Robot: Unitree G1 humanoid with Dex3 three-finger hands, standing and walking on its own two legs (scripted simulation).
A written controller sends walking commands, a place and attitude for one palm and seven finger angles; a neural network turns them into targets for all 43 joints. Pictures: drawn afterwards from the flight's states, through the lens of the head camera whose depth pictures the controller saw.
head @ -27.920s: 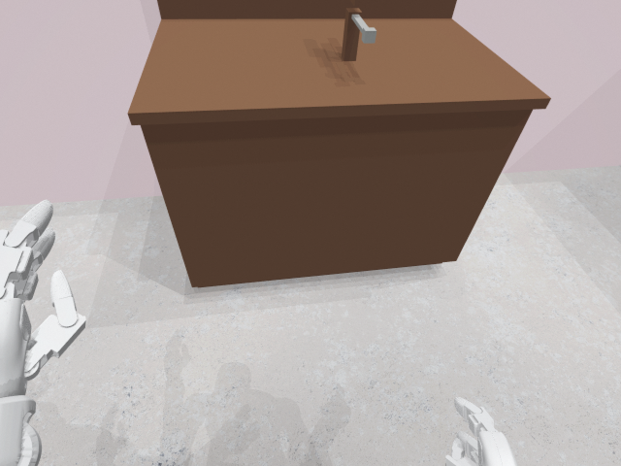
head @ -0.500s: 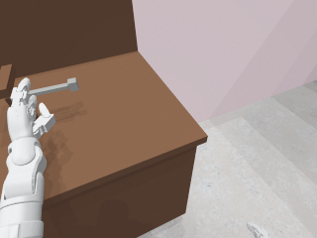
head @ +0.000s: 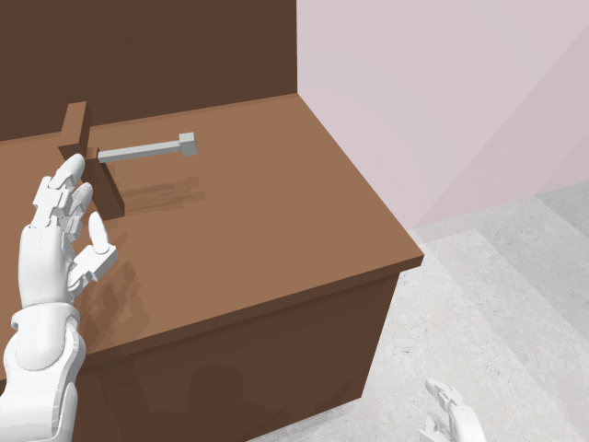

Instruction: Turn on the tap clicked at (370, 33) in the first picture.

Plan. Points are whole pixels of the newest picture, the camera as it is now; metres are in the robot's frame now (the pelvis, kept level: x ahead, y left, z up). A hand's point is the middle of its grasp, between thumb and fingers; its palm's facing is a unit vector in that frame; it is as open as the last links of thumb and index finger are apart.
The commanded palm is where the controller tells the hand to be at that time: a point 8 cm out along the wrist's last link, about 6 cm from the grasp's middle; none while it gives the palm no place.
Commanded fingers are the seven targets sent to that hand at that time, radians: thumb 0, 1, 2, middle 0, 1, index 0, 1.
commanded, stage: draw the hand back beside the body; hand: left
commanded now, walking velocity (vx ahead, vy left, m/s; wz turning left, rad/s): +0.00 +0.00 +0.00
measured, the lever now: (188, 144) +0.52 +0.25 +0.15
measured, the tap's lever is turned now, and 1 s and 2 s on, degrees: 86 86 86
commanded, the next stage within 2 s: step back with the hand held close in 0.60 s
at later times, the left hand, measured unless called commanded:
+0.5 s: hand (96, 317) +0.19 +0.23 +0.16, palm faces +0.45 -0.82 -0.34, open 7.4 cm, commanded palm +0.15 +0.27 +0.16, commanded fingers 0.00 0.90 0.90 -0.20 -0.30 -0.20 -0.30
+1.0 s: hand (116, 324) +0.19 +0.22 +0.14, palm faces +0.32 -0.84 -0.44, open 7.4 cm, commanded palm +0.14 +0.27 +0.17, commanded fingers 0.00 0.90 0.90 -0.20 -0.30 -0.20 -0.30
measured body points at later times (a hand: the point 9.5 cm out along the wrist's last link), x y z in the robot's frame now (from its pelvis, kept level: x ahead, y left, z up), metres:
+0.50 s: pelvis +0.00 -0.02 +0.00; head -0.02 -0.04 +0.45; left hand +0.16 +0.27 +0.17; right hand +0.20 -0.23 -0.09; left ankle -0.02 +0.11 -0.75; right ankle +0.02 -0.11 -0.75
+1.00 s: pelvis -0.02 -0.01 +0.00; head +0.00 -0.03 +0.44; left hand +0.17 +0.26 +0.16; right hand +0.15 -0.25 -0.10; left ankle -0.02 +0.11 -0.75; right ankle +0.02 -0.11 -0.75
